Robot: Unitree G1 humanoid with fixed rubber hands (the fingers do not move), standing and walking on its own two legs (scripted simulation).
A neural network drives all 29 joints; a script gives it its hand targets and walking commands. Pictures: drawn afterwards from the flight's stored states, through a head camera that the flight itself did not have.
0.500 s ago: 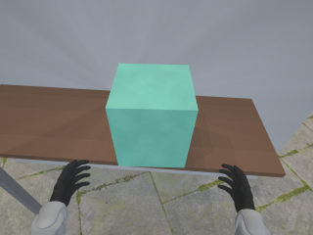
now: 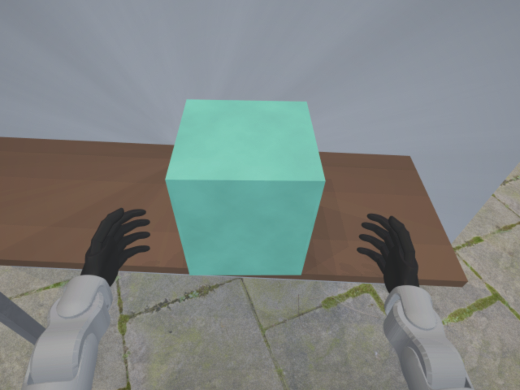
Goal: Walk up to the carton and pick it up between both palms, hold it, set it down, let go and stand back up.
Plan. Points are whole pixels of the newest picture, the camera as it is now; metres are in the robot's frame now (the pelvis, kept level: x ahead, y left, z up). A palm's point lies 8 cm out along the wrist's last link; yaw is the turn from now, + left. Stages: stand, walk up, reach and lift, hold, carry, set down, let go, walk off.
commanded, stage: reach and lift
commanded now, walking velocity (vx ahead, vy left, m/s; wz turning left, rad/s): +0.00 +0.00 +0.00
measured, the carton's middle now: (246, 191) +0.44 +0.05 +0.06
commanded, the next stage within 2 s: none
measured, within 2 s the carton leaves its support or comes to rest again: neither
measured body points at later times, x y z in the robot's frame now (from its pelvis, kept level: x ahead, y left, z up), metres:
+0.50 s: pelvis -0.02 -0.01 +0.00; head -0.01 +0.01 +0.45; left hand +0.36 +0.23 +0.14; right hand +0.35 -0.18 +0.13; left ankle -0.02 +0.11 -0.75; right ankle +0.00 -0.13 -0.75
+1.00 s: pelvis -0.01 -0.01 +0.00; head -0.01 +0.01 +0.45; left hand +0.42 +0.23 +0.21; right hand +0.41 -0.18 +0.19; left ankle -0.02 +0.11 -0.75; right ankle +0.00 -0.13 -0.75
